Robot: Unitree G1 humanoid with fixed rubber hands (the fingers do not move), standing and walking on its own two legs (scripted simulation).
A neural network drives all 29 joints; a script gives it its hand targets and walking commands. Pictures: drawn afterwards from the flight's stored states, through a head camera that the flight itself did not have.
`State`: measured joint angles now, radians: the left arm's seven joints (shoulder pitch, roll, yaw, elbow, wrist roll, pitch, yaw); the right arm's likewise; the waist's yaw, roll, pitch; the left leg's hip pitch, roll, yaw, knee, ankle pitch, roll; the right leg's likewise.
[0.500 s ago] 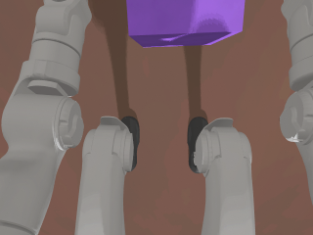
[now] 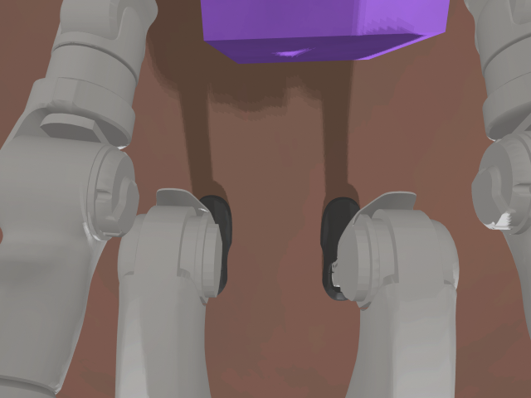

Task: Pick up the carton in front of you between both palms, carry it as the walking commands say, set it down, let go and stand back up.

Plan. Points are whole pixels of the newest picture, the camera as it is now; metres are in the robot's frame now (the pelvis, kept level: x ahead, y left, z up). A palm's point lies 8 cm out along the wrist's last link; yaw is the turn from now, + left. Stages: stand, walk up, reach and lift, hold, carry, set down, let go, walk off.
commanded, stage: reach and lift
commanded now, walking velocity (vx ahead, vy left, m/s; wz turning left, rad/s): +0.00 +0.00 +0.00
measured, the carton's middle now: out of the picture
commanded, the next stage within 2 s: none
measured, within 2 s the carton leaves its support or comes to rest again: leaves its support in 0.60 s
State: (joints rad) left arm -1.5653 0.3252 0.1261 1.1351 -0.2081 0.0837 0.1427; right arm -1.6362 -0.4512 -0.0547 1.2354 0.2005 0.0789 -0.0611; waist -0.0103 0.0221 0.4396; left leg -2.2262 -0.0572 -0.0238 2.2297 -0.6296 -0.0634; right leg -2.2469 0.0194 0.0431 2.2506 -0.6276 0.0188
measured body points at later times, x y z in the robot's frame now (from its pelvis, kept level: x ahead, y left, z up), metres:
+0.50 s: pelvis -0.01 +0.00 +0.00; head +0.38 -0.03 +0.22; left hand +0.58 +0.12 -0.18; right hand +0.58 -0.19 -0.18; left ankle +0.10 +0.13 -0.33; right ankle +0.10 -0.12 -0.33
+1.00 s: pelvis -0.02 +0.01 +0.09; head +0.27 -0.02 +0.43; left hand +0.52 +0.11 +0.02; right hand +0.51 -0.19 +0.02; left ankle +0.10 +0.14 -0.33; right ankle +0.10 -0.12 -0.33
